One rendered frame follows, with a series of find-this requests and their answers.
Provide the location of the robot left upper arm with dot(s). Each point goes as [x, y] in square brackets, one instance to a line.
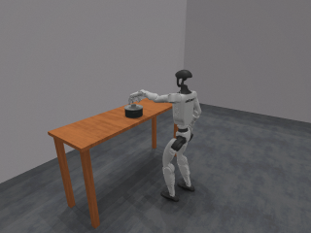
[172, 98]

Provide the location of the robot head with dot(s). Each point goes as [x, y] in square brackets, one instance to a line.
[183, 74]

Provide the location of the robot left forearm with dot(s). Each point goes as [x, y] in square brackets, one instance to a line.
[151, 96]

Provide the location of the lid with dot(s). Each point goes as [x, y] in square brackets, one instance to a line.
[135, 108]

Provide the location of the robot right upper arm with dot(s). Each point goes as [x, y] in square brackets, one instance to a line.
[197, 110]

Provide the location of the table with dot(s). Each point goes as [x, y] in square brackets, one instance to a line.
[87, 133]

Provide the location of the robot right foot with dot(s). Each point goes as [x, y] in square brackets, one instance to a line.
[184, 186]

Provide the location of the robot left hand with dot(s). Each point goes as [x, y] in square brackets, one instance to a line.
[132, 98]

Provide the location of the robot right forearm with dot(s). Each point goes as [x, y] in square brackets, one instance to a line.
[193, 120]

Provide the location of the pot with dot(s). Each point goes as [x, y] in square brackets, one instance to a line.
[133, 114]

